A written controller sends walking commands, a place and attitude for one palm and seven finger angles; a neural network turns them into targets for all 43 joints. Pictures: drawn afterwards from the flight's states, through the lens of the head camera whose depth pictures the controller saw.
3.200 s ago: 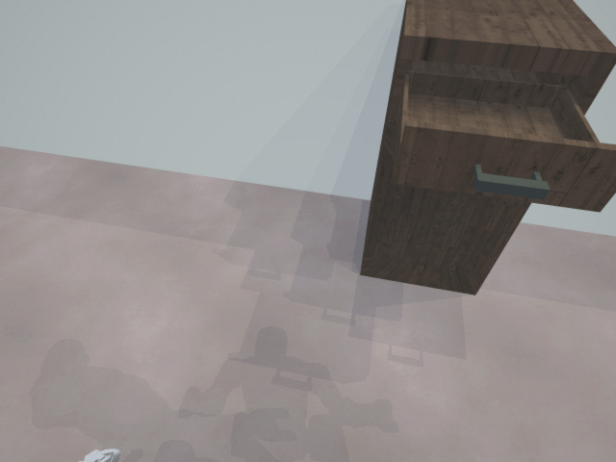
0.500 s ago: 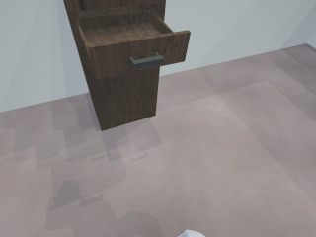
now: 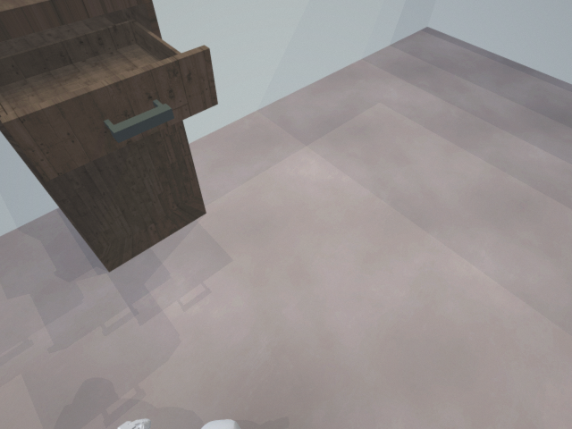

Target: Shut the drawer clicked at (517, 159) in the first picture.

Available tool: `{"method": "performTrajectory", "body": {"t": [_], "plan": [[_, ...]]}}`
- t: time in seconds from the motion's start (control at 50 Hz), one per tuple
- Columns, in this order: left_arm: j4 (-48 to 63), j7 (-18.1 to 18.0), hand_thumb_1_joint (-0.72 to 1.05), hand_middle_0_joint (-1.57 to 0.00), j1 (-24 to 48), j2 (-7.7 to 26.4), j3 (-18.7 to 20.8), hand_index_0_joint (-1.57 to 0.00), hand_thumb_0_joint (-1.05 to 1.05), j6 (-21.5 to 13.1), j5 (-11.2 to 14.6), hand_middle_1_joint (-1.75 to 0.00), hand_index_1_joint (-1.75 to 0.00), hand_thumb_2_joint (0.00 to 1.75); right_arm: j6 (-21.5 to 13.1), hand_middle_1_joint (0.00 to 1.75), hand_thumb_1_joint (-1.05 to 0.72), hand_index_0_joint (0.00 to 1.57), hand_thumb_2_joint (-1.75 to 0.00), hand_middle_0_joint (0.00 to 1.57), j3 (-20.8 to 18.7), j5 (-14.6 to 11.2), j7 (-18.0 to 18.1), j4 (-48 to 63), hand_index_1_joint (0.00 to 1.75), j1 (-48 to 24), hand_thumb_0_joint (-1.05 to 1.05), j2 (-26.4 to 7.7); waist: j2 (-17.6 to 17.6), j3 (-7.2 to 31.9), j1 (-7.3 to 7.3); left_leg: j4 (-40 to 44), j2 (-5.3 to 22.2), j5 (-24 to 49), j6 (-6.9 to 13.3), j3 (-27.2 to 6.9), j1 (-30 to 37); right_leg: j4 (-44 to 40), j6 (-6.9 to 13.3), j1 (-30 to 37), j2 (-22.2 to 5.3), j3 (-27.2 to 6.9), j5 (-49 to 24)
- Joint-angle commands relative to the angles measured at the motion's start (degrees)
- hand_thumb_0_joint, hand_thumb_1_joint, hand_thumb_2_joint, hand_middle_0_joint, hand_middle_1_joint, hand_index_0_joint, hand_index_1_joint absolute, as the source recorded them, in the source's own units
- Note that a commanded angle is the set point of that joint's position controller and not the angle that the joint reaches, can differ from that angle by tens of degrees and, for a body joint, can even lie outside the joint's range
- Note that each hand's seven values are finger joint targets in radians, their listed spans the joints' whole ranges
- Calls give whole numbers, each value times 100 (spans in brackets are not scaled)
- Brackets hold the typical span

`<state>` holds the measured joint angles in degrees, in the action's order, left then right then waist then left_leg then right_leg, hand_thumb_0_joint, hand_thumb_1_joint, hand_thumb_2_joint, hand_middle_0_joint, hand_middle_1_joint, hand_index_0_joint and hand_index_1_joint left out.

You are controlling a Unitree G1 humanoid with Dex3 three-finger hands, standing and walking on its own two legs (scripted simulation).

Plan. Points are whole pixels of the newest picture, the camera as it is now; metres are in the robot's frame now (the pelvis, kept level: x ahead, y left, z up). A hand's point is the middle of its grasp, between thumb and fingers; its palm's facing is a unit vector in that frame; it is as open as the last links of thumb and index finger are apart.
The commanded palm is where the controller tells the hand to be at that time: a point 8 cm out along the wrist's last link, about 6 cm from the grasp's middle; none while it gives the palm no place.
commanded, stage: walk to a spot facing it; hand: left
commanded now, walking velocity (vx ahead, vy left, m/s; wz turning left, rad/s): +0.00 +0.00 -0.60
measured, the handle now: (138, 118) +0.66 +0.34 +0.04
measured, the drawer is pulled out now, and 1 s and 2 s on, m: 0.30 0.30 0.30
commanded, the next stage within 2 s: turn to face it in 1.44 s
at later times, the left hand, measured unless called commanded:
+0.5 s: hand (196, 405) +0.18 +0.16 -0.16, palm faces -0.32 -0.93 -0.17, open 7.4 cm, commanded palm none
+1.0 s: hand (245, 362) +0.25 +0.09 -0.19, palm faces -0.40 -0.91 -0.15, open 7.4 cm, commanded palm none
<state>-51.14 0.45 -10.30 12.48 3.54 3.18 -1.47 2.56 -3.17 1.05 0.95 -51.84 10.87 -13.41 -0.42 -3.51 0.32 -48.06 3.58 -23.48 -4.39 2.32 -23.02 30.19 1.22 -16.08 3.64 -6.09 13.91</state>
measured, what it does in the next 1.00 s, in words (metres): walks ahead, turning right: left foot, then right foot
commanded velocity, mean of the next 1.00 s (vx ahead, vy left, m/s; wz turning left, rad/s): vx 0.30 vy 0.00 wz -0.48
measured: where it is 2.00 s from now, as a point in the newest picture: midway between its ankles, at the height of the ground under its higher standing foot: (359, 364)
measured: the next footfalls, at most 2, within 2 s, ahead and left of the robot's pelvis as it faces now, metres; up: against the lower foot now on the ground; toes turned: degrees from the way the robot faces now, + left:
left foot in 0.08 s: +0.05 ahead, +0.13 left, +0.00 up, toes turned +1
right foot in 0.58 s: +0.07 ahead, -0.17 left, +0.00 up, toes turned -29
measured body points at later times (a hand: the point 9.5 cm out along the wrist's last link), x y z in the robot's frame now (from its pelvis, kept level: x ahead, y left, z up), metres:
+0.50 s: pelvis +0.03 +0.00 +0.01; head +0.06 +0.00 +0.45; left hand +0.20 +0.20 -0.14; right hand -0.07 -0.23 -0.14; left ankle +0.01 +0.13 -0.73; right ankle +0.02 -0.15 -0.70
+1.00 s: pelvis +0.20 -0.08 -0.01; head +0.22 -0.06 +0.44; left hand +0.28 +0.14 -0.17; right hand +0.20 -0.35 -0.12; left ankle +0.35 -0.04 -0.72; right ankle +0.04 -0.15 -0.73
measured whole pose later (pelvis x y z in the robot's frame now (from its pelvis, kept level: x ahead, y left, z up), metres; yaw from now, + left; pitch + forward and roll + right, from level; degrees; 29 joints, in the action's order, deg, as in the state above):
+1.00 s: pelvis +0.20 -0.08 -0.01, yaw -30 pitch -1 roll -2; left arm -60.7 0.3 -22.0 10.1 3.5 -2.1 -1.7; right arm -1.7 -2.9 1.8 -2.0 -52.1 7.9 -10.6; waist -0.6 -1.9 -2.5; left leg -37.8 6.1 -11.4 -2.6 5.6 -26.9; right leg 23.9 -0.4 0.0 1.5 -0.4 22.4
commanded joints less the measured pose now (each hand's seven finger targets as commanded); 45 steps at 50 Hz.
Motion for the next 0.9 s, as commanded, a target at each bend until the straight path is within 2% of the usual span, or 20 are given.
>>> {"method": "performTrajectory", "body": {"t": [0.0, 0.02, 0.04, 0.06, 0.08, 0.12, 0.14, 0.18, 0.28, 0.34, 0.48, 0.52, 0.54, 0.56, 0.58, 0.62, 0.66, 0.68, 0.74, 0.88], "plan": [[492, -86, 90, -20, 172, 1214, 345, -20, 0, -99, 28, -30, -30, 90, -222, 30, -90, 20, -90, 20, -100, -76, 118, 402, 30, 481, 0, -428, -858, 662, 96, 1542, -182, 473, 120, 32, 876, -535, 705, 28, -1286, -1690, -1919], [526, -77, 90, -20, 284, 1104, 326, -20, 0, -87, 63, -30, -30, 90, -272, 30, -90, 20, -90, 20, -105, -81, 146, 322, 30, 786, 0, -510, -662, 745, 276, 2315, -67, 923, 178, -21, 1515, -202, 467, -319, -1024, -1495, -1638], [626, -38, 90, -20, 176, 778, 272, -20, 0, -53, 111, -30, -30, 90, -329, 30, -90, 20, -90, 20, -155, -31, 168, 327, 30, 851, 0, -935, 556, 739, 269, 3091, 962, 878, 534, -1190, 2074, 635, 99, -1195, -310, -920, -364], [702, 27, 90, -20, 36, 570, 236, -20, 0, -66, 93, -30, -30, 90, -314, 30, -90, 20, -90, 20, -218, 9, 149, 467, 30, 737, 0, -1380, 1774, 569, 137, 3513, 2268, 1468, 1121, -2347, 2034, 2057, -252, -1911, 171, 144, 1853], [616, 6, 90, -20, -41, 737, 276, -20, 0, -40, 3, -30, -30, 90, -321, 30, -90, 20, -90, 20, -176, 21, 156, 504, 30, 576, 0, -1344, 1688, 543, 139, 3446, 2621, 1238, 1384, -2617, 1484, 3021, -332, -1811, -164, -7, 2012], [432, 130, 90, -20, -24, 755, 353, -20, 0, -64, -20, -30, -30, 90, -367, 30, -90, 20, -90, 20, -87, 64, 168, 558, 30, 157, 0, -967, 766, 261, -65, 3370, 1850, 1324, 1256, -1464, 1182, 3907, -390, -1733, -312, 192, 1272], [358, 180, 90, -20, -130, 649, 326, -20, 0, -47, -19, -30, -30, 90, -379, 30, -90, 20, -90, 20, -71, 62, 158, 564, 30, 20, 0, -868, 807, 275, -125, 3362, 1598, 1102, 1140, -934, 1319, 4002, -436, -1813, -380, 334, 984], [322, 248, 90, -20, -25, 529, 277, -20, 0, -41, -24, -30, -30, 90, -416, 30, -90, 20, -90, 20, -48, 44, 149, 457, 30, 314, 0, -729, 948, 237, 18, 3413, 1366, 813, 1023, -492, 1527, 3812, -460, -1894, -465, 556, 703], [394, 328, 90, -20, 492, 389, 223, -20, 0, -70, -34, -30, -30, 90, -495, 30, -90, 20, -90, 20, -158, 45, 112, 105, 30, 1056, 0, -770, 876, -41, 312, 3689, 1682, 226, 1144, -366, 1987, 2867, -477, -2167, -792, 828, 612], [433, 354, 90, -20, 688, 284, 211, -20, 0, -86, -30, -30, -30, 90, -513, 30, -90, 20, -90, 20, -196, 67, 90, -23, 30, 1150, 0, -819, 904, -199, 329, 3780, 1865, 34, 1145, -87, 1897, 2296, -457, -2085, -956, 908, 583], [409, 337, 90, -20, 768, 176, 187, -20, 0, -252, -31, -30, -30, 90, -503, 30, -90, 20, -90, 20, -271, 122, -14, -203, 30, 1166, 0, -933, 927, -1, 278, 3101, 1927, 750, 944, 677, 1717, 678, -245, -753, -647, 1465, 840], [72, 281, 90, -20, -215, 355, 250, -20, 0, -357, -42, -30, -30, 90, -497, 30, -90, 20, -90, 20, -254, 92, -44, -174, 30, 1009, 0, -926, 455, 510, -281, 1497, 1578, 1731, 619, 1232, 1292, -209, -11, 846, -294, 1730, 294], [-187, 211, 90, -20, -1089, 948, 368, -20, 0, -454, -59, -30, -30, 90, -511, 30, -90, 20, -90, 20, -184, 8, -121, -37, 30, 981, 0, -705, -687, 1031, -705, -180, 1229, 1548, 334, 1662, -49, -717, 381, 2575, -1154, 584, 899], [-380, 106, 90, -20, -1835, 1734, 523, -20, 0, -503, 28, -30, -30, 90, -528, 30, -90, 20, -90, 20, -29, -18, -162, 366, 30, 550, 0, -343, -2046, 1223, -968, -1799, 371, -1162, 27, 1240, -1965, -1347, 1064, 3430, -2687, -2178, 483], [-411, -19, 90, -20, -1918, 1707, 534, -20, 0, -462, 114, -30, -30, 90, -503, 30, -90, 20, -90, 20, -86, -3, -104, 512, 30, 3, 0, -557, -1380, 1021, -1008, -2387, 514, -1048, 138, 363, -2328, -1545, 1341, 2956, -2943, -2622, 297], [-244, -38, 90, -20, -1023, 1213, 378, -20, 0, -488, 87, -30, -30, 90, -498, 30, -90, 20, -90, 20, -126, 43, -110, 372, 30, -156, 0, -511, -783, 188, -591, -2434, 813, -47, 154, -22, -2232, -1784, 1139, 1716, -2479, -1790, 1042], [-110, -47, 90, -20, -440, 845, 228, -20, 0, -557, 38, -30, -30, 90, -406, 30, -90, 20, -90, 20, -132, 99, -138, 77, 30, 333, 0, -397, -591, -3, -109, -1846, 805, 541, 42, 99, -1448, -1879, 867, 759, -1968, -681, 295], [-142, -48, 90, -20, -377, 800, 217, -20, 0, -592, 13, -30, -30, 90, -384, 30, -90, 20, -90, 20, -141, 100, -151, -7, 30, 510, 0, -331, -650, -40, 1, -1563, 726, 628, 18, 171, -1197, -1876, 819, 567, -1803, -414, -5], [-256, -29, 90, -20, -577, 766, 192, -20, 0, -673, 19, -30, -30, 90, -359, 30, -90, 20, -90, 20, -145, 93, -199, 53, 30, 400, 0, -266, -630, -170, 23, -1045, 600, 1110, -26, 233, -1207, -1981, 836, 430, -1589, -240, -202], [-505, -82, 90, -20, -969, 782, 171, -20, 0, -731, -7, -30, -30, 90, -514, 30, -90, 20, -90, 20, -100, 38, -269, 420, 30, -523, 0, -170, -661, -310, -173, 521, 399, 1301, 114, 201, -843, -1778, 818, 741, -1687, -434, -646]]}}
